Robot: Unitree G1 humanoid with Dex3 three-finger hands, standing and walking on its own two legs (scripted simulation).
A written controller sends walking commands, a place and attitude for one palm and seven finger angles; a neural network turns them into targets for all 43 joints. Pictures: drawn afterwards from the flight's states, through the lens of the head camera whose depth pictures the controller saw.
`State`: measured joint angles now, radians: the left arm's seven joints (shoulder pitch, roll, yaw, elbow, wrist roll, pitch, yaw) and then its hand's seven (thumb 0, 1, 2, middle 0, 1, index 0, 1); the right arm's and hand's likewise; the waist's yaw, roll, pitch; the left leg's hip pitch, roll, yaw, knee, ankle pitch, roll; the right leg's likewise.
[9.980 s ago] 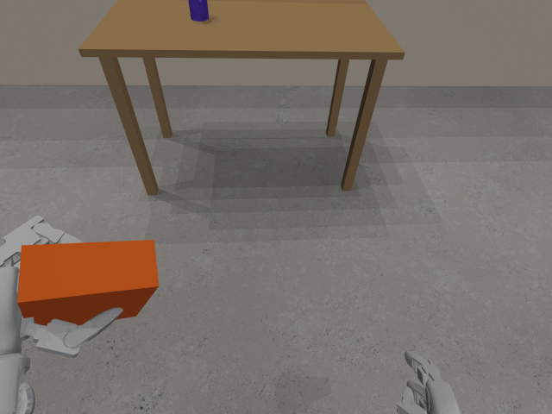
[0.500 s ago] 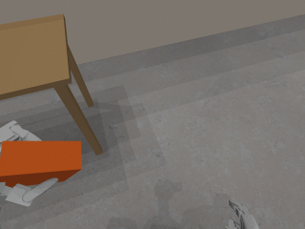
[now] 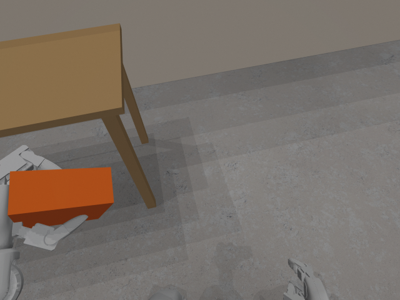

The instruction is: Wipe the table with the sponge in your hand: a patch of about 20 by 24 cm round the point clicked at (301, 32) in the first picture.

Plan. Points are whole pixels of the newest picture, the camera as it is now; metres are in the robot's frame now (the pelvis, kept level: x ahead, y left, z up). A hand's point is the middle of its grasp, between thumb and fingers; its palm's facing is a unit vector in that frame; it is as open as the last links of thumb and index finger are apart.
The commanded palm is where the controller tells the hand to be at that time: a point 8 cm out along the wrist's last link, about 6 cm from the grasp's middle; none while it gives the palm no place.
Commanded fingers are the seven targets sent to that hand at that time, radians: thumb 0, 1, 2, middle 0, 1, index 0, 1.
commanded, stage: take the last steps up to it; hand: left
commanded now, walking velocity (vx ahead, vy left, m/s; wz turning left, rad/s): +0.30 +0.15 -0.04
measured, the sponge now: (77, 198) +0.23 +0.20 +0.16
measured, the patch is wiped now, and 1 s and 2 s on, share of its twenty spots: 0.00 0.00 0.00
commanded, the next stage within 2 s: come to a stop and stand still in 0.62 s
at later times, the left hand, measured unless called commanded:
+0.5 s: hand (57, 125) +0.35 +0.28 +0.18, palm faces +0.28 -0.82 -0.51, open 9.6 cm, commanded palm +0.30 +0.33 +0.19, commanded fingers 0.00 0.10 1.30 -1.20 -1.60 -1.20 -1.60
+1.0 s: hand (49, 96) +0.44 +0.34 +0.18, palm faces +0.32 -0.82 -0.47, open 9.6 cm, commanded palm +0.37 +0.38 +0.19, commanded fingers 0.00 0.10 1.30 -1.20 -1.60 -1.20 -1.60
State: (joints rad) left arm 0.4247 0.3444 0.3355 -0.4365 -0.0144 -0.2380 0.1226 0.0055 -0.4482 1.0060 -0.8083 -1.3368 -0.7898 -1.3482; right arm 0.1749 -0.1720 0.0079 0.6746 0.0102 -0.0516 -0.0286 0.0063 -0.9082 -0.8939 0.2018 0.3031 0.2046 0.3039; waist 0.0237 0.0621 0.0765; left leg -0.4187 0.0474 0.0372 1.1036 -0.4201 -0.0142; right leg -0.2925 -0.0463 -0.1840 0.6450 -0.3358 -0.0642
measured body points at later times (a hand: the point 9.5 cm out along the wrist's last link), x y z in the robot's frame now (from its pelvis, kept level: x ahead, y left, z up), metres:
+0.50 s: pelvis +0.12 +0.07 +0.01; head +0.17 +0.06 +0.45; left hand +0.33 +0.32 +0.21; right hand +0.28 -0.16 -0.09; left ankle +0.12 +0.18 -0.72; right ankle +0.13 -0.03 -0.70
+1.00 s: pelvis +0.19 +0.11 +0.01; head +0.26 +0.13 +0.45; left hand +0.42 +0.38 +0.20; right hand +0.37 -0.13 -0.07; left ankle +0.25 +0.24 -0.72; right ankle +0.15 +0.00 -0.68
